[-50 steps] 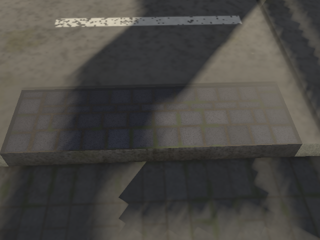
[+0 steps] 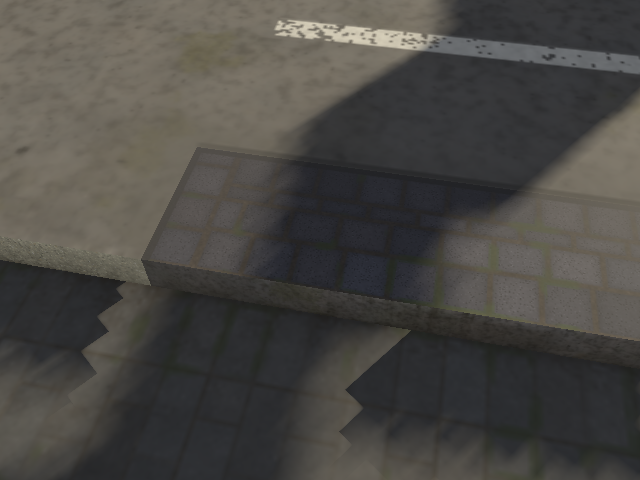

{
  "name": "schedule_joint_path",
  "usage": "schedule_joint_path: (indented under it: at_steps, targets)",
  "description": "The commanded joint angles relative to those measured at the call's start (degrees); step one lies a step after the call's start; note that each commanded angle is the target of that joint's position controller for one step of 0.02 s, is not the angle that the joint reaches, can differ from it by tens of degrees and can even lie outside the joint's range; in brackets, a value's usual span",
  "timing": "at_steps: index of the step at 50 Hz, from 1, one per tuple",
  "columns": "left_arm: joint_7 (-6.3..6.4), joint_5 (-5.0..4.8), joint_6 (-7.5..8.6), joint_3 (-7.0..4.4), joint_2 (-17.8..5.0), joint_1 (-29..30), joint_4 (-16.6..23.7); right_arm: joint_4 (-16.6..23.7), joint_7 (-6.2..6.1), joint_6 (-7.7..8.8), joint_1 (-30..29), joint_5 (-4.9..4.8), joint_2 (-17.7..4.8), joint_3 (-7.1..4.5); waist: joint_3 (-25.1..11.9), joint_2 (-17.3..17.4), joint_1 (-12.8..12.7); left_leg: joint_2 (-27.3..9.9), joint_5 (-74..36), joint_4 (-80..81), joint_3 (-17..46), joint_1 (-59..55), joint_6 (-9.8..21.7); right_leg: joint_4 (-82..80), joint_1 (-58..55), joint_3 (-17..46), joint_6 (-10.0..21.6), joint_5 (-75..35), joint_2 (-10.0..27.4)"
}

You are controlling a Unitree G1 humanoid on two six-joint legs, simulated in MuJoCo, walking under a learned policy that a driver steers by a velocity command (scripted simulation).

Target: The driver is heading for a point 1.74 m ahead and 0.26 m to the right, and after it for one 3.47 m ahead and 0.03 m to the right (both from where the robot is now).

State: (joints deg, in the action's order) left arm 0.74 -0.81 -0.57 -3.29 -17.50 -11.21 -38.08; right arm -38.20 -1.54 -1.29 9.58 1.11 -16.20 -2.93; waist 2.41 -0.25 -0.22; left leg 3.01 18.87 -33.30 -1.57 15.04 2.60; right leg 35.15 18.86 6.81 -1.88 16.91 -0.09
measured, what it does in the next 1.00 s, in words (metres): walks ahead: right foot, then left foot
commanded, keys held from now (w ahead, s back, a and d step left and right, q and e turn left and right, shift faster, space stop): e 0.54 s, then w+e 0.02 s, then w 0.02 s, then w+q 0.42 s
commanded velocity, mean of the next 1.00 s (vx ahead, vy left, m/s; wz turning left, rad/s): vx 0.13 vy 0.00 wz -0.27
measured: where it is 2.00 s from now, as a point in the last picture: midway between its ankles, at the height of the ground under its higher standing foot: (408, 467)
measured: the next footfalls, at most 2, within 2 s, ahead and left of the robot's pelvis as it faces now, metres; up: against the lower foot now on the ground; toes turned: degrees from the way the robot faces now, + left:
right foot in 0.32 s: +0.02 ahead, -0.16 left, +0.00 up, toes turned -13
left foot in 0.78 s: +0.10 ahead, +0.04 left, +0.00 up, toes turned -22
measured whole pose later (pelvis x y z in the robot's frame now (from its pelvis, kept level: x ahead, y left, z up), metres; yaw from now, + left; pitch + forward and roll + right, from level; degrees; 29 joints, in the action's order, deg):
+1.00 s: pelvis +0.10 -0.06 +0.02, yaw -15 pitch +2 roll -2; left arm -1.3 0.1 5.2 -3.0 -17.7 -9.1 -36.4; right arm -44.0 -0.3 3.1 25.7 -0.8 -14.1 -1.9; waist 0.3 -2.1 3.6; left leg 1.4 15.5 -18.6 6.5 4.8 2.6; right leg 49.0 31.1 2.2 -1.4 14.0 0.3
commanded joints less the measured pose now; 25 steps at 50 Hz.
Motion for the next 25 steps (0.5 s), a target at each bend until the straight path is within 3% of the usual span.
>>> schedule_joint_path:
  at_steps: [1,2,3,4,5,6,9,11,13,14,15,16,17,18,19,20,21,22,25]
  targets:
    - [0.37,-0.18,0.18,-1.78,-6.59,3.14,6.42,3.84,0.1,0.42,2.98,-0.03,-7.83,-3.06,-5.38,2.45,1.61,-10.97,-14.02,8.33,11.0,-7.8,5.54,2.97,7.65,2.97,2.87,-8.88,1.06]
    - [0.27,0.13,-0.18,-1.73,-6.0,1.83,6.74,3.65,0.18,0.6,3.16,0.01,-9.39,-3.49,-5.22,8.29,0.95,-18.75,-20.99,11.5,17.43,-8.95,10.23,9.45,10.58,-2.08,0.77,-0.34,-1.19]
    - [0.1,0.44,-0.5,-2.07,-6.52,2.09,7.08,4.29,-0.04,1.07,2.46,0.12,-8.7,-3.2,-5.63,11.04,1.44,-25.38,-29.23,12.76,22.42,-9.39,14.97,20.48,13.63,-3.44,-0.4,16.55,0.08]
    - [-0.15,0.12,-0.79,-2.8,-7.84,2.6,7.32,4.66,-0.18,1.53,2.59,0.11,-8.3,-2.88,-5.07,6.95,1.83,-27.83,-34.93,13.05,23.28,-9.63,17.27,29.5,16.38,-2.25,-1.08,20.04,1.29]
    - [-0.28,-0.4,-1.23,-2.9,-7.23,2.44,7.15,4.87,-0.31,1.81,0.84,-0.16,-8.45,-2.92,-4.39,3.85,0.71,-26.56,-34.99,12.68,19.8,-9.83,15.97,31.04,17.57,-1.48,-1.44,18.62,2.73]
    - [-0.38,-0.53,-1.61,-2.4,-5.78,2.77,7.24,4.67,-0.32,1.91,-0.92,-0.66,-9.41,-3.29,-3.14,3.75,0.24,-23.98,-33.52,12.74,15.33,-9.81,13.66,27.49,17.94,-1.83,-1.75,15.24,4.09]
    - [-1.28,-0.64,-1.76,-1.26,-3.43,4.39,8.02,3.92,-0.51,0.89,-1.36,-0.74,-10.68,-3.87,-4.54,7.19,1.66,-18.9,-35.97,11.62,5.17,-9.16,10.65,17.66,10.7,-7.05,-2.32,9.41,3.38]
    - [-2.05,-1.05,-1.81,-1.38,-3.92,4.48,8.56,3.18,-0.38,0.37,-0.23,-1.24,-11.26,-4.16,-6.28,8.94,2.33,-18.94,-36.07,10.24,2.6,-10.26,9.84,10.63,6.33,-9.37,-1.74,7.48,2.09]
    - [-2.47,-0.97,-2.22,-1.94,-4.69,2.85,8.5,2.6,-0.05,0.38,-0.03,-2.35,-11.89,-4.33,-7.31,9.02,1.25,-19.56,-33.44,7.3,1.18,-10.49,8.2,1.82,1.6,-11.39,-0.23,1.95,0.61]
    - [-2.39,-0.72,-2.44,-2.37,-5.03,0.77,7.89,2.38,0.11,0.57,-0.45,-3.03,-11.59,-4.25,-7.66,8.63,-0.14,-18.93,-30.62,4.24,-0.59,-8.68,6.27,-4.7,-3.07,-12.62,1.18,-3.25,-0.77]
    - [-1.75,-0.39,-2.53,-3.3,-6.99,-1.45,7.46,1.18,0.44,1.06,2.32,-2.99,-9.96,-3.85,-8.24,5.52,-0.82,-16.7,-24.6,-1.59,-3.65,-4.39,2.68,-10.36,-10.18,-10.52,3.28,-10.23,-1.43]
    - [-0.76,-0.35,-2.32,-5.07,-13.2,-4.05,8.21,2.02,0.59,1.42,3.16,-0.67,-7.47,-3.1,-8.96,-6.72,-0.89,-11.51,-6.51,-16.0,-7.9,9.5,-2.97,-12.15,-21.33,4.72,7.83,-31.16,8.62]
    - [-0.86,1.98,-1.3,-5.4,-17.82,-4.34,9.57,5.68,0.16,1.63,-1.5,1.06,-5.63,-2.02,-10.54,-16.78,-1.96,-2.73,22.32,-29.35,-3.02,23.23,-6.76,-13.72,-21.44,26.97,21.76,-42.22,23.76]
    - [-1.43,2.46,0.05,-4.48,-14.22,-5.22,9.01,5.28,-0.08,1.36,-4.16,-0.17,-8.55,-2.99,-12.68,-8.09,-4.85,-3.82,22.47,-37.14,5.03,23.38,-7.08,-14.84,-19.61,24.56,24.47,-38.16,23.58]
    - [-1.33,1.95,0.87,-3.74,-12.59,-2.51,8.29,5.07,-0.17,1.05,-3.94,-1.28,-8.72,-3.07,-8.97,-7.27,-2.54,-4.76,17.18,-37.98,5.89,24.14,-6.48,-14.79,-16.57,18.49,21.26,-33.46,19.87]
    - [-0.96,0.87,1.01,-3.57,-11.35,0.49,8.16,3.72,-0.61,0.84,-2.56,-1.01,-8.9,-3.35,-6.81,-4.89,-0.79,-5.56,11.93,-35.52,6.11,23.94,-6.34,-14.88,-14.37,14.4,17.64,-28.19,15.88]
    - [-0.54,0.09,0.77,-3.11,-10.18,3.04,8.4,3.32,-1.07,0.7,-2.32,-0.37,-9.64,-3.67,-5.84,-4.87,0.19,-5.78,7.92,-33.23,6.41,23.27,-6.63,-14.78,-12.66,12.69,15.65,-27.52,13.99]
    - [-0.17,0.11,0.51,-2.74,-9.83,4.05,8.56,2.8,-0.99,0.7,-1.6,-0.15,-9.32,-3.7,-6.42,-5.62,1.02,-4.76,5.2,-33.71,5.76,19.95,-7.16,-14.73,-10.09,11.07,15.17,-30.11,12.37]
    - [0.62,0.57,0.05,-2.58,-9.44,3.46,8.26,2.12,-0.68,0.83,-0.65,-0.81,-6.98,-2.99,-8.19,-6.21,1.14,-3.08,1.68,-28.82,5.4,17.49,-8.25,-14.76,-10.3,10.16,15.24,-28.67,10.52]
Over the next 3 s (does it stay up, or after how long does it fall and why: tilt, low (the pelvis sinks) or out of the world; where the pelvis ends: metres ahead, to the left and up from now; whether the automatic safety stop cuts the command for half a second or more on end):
stays up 0.63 -0.21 0.00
